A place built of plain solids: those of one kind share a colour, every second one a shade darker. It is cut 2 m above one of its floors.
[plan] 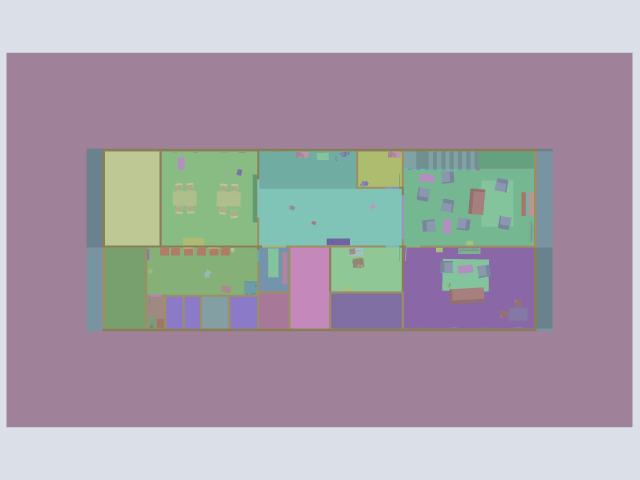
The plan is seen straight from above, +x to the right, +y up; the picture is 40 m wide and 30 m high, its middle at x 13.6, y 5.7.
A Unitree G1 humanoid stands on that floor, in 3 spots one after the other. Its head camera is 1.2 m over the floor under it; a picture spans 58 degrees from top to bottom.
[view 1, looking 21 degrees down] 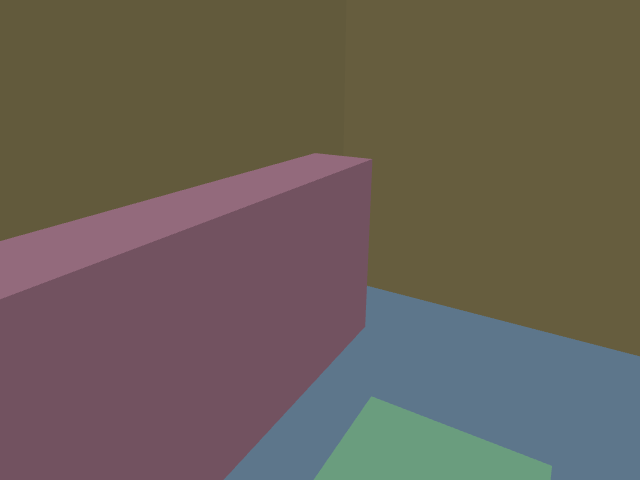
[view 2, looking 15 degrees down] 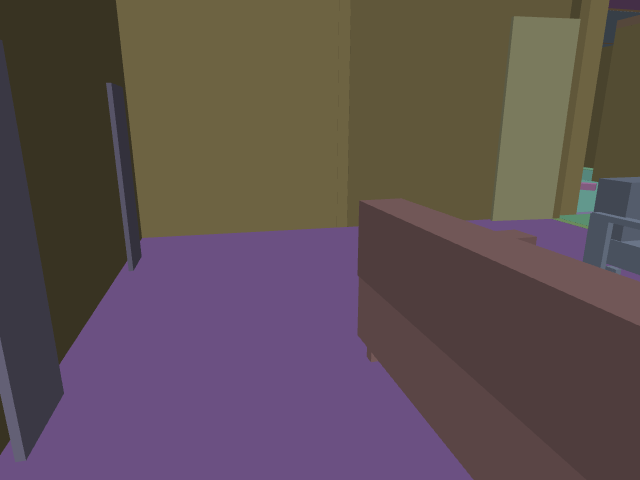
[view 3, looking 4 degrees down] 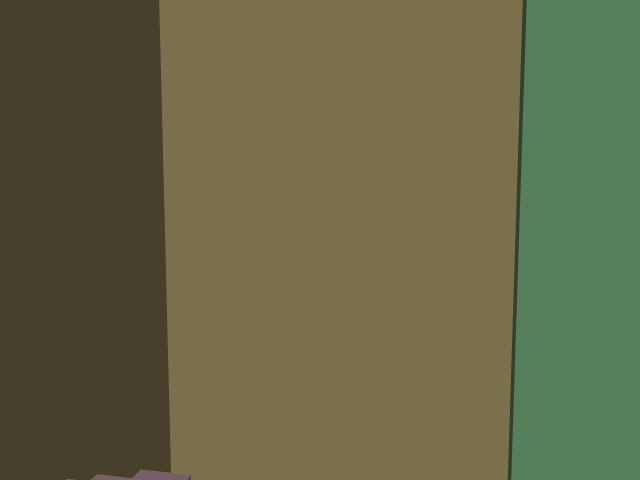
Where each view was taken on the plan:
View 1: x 10.47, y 4.67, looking -59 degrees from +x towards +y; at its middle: pigeonholes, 1.64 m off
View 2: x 23.73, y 1.02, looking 167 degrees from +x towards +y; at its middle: floor_game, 4.64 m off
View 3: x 17.02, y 10.28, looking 10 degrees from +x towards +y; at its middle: wall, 1.72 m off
